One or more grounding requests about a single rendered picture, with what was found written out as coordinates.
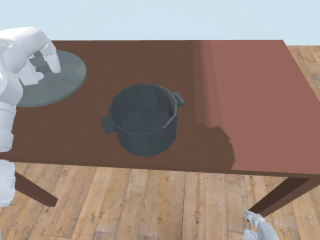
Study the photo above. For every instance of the robot left upper arm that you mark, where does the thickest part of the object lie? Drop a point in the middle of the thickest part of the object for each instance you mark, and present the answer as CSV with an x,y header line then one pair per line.
x,y
7,183

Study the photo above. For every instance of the knob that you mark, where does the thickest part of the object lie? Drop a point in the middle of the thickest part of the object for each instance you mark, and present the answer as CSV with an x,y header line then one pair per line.
x,y
40,64

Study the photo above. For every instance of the left robot forearm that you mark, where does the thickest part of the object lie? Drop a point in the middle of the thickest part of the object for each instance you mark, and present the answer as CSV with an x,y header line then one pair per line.
x,y
12,59

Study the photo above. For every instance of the left robot hand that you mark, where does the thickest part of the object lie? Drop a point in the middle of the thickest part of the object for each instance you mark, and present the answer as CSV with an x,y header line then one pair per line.
x,y
32,40

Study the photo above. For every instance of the pot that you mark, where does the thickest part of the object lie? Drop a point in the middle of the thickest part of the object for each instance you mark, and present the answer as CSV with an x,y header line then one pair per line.
x,y
144,117

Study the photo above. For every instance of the right robot hand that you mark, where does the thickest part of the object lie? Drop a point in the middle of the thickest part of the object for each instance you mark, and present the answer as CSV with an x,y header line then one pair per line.
x,y
264,230

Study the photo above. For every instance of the table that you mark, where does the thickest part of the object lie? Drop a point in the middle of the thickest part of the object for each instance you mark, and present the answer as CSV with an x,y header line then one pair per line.
x,y
249,110

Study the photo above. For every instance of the lid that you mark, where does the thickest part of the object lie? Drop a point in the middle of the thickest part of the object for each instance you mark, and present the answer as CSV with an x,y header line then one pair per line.
x,y
55,86

